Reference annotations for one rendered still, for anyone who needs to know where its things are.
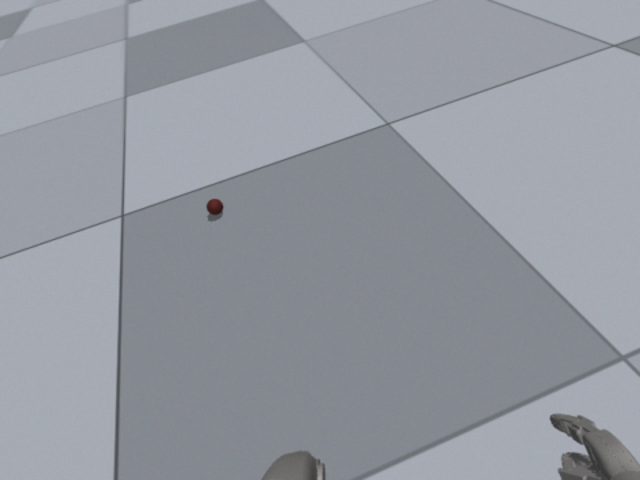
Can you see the right robot hand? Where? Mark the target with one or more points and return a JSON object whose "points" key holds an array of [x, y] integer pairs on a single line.
{"points": [[607, 455]]}

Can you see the ball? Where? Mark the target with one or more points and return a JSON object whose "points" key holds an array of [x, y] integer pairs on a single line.
{"points": [[214, 206]]}

